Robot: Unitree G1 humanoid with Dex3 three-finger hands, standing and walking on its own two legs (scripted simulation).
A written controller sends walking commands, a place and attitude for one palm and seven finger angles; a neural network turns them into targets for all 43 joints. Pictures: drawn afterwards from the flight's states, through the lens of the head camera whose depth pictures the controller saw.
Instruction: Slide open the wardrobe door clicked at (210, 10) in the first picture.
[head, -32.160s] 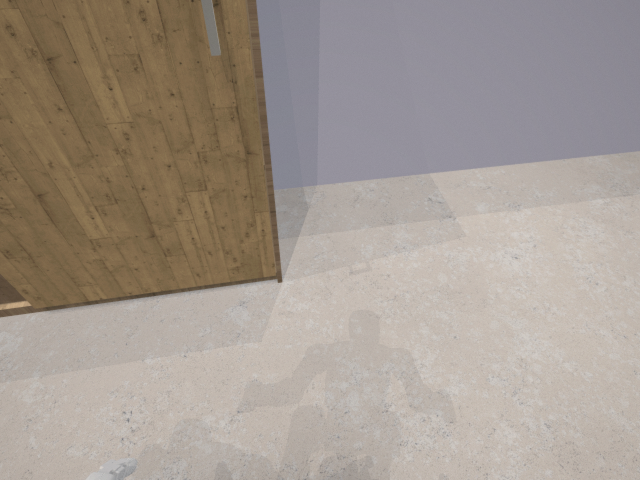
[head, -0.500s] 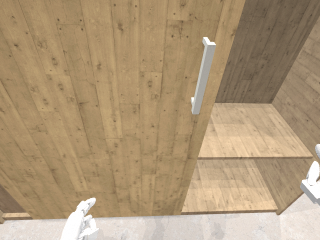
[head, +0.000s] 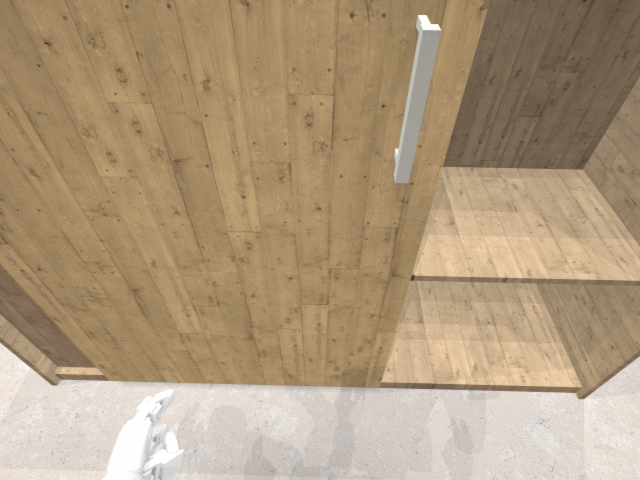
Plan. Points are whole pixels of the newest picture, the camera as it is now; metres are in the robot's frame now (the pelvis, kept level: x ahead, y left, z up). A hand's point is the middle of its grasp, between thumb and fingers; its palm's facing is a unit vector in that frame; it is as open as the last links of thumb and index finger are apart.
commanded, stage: step back with the hand held close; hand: right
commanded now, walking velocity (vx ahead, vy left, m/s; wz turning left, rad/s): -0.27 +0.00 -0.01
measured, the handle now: (411, 106) +0.51 -0.09 +0.24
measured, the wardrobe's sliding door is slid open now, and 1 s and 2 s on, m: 0.64 0.64 0.64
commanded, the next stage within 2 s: stop stepping back and stand still in 0.68 s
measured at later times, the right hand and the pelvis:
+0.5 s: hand out of the picture +0.14 -0.28 +0.17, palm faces +0.48 +0.77 -0.42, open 7.4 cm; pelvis -0.05 -0.01 -0.02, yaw -4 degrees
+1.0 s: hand out of the picture +0.09 -0.24 +0.16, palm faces +0.33 +0.82 -0.47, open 7.4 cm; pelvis -0.12 +0.01 -0.01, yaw +3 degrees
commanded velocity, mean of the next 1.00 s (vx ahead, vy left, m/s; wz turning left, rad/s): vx -0.21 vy -0.02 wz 0.04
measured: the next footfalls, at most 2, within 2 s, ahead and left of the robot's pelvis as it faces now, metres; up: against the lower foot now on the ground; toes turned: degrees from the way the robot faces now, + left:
left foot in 0.82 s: -0.17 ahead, +0.13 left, +0.00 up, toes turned +4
right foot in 0.96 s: -0.09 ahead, -0.09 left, +0.00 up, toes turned +4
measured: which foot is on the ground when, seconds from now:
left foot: down 0.00-0.46, up 0.48-0.80, down 0.82-1.00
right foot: down 0.00-0.84, up 0.86-0.94, down 0.96-1.00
